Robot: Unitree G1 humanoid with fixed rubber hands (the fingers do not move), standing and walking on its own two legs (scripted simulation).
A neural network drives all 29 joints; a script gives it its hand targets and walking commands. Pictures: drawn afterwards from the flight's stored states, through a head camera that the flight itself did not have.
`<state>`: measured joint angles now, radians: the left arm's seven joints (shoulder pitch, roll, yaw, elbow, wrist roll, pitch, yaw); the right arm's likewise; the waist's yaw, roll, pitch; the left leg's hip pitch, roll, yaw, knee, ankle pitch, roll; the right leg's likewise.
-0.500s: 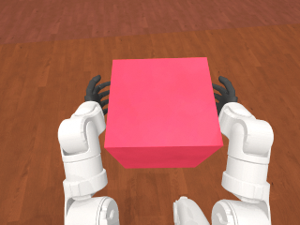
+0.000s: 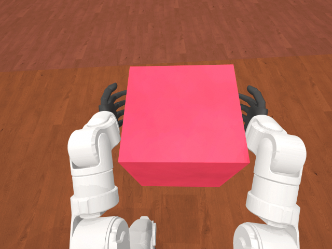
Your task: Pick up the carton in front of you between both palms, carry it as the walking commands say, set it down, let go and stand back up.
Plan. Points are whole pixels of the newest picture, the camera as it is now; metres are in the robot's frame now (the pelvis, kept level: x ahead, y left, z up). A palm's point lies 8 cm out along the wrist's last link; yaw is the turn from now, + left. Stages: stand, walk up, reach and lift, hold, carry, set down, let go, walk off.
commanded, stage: carry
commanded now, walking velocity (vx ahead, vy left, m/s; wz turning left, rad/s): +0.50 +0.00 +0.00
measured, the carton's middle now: (180, 134) +0.36 +0.01 +0.08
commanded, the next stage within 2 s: none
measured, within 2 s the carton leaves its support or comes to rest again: neither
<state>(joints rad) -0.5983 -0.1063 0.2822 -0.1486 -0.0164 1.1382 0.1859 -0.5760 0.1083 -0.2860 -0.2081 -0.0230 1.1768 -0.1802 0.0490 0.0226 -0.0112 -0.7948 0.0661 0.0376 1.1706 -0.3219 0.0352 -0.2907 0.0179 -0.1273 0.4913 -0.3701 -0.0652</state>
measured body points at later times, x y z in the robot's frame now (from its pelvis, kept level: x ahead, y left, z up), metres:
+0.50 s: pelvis +0.31 +0.03 +0.03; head +0.34 +0.04 +0.48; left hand +0.67 +0.17 +0.17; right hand +0.66 -0.13 +0.17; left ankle +0.27 +0.11 -0.71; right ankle +0.41 -0.11 -0.63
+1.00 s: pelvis +0.61 -0.01 +0.05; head +0.63 -0.02 +0.50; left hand +0.97 +0.15 +0.20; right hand +0.97 -0.16 +0.19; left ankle +0.74 +0.12 -0.62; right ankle +0.54 -0.09 -0.69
